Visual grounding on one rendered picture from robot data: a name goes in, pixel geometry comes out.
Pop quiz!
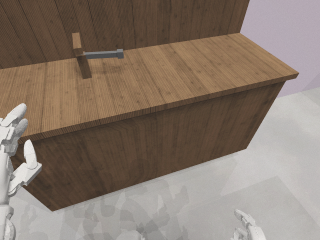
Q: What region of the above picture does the robot right hand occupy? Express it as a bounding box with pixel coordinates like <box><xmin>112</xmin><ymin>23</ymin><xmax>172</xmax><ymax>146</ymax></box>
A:
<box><xmin>230</xmin><ymin>209</ymin><xmax>267</xmax><ymax>240</ymax></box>

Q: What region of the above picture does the counter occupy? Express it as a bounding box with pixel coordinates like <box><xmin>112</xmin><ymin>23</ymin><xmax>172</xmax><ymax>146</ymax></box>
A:
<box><xmin>0</xmin><ymin>0</ymin><xmax>299</xmax><ymax>212</ymax></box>

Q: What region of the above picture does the left robot forearm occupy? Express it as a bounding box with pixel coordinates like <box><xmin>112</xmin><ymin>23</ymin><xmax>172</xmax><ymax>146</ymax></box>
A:
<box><xmin>0</xmin><ymin>204</ymin><xmax>16</xmax><ymax>240</ymax></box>

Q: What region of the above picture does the tap lever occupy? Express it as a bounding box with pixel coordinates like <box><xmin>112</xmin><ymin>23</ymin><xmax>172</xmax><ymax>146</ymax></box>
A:
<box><xmin>80</xmin><ymin>49</ymin><xmax>124</xmax><ymax>59</ymax></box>

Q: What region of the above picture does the robot left hand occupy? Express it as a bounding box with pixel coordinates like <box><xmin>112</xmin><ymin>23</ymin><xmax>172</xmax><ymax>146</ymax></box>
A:
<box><xmin>0</xmin><ymin>103</ymin><xmax>42</xmax><ymax>205</ymax></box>

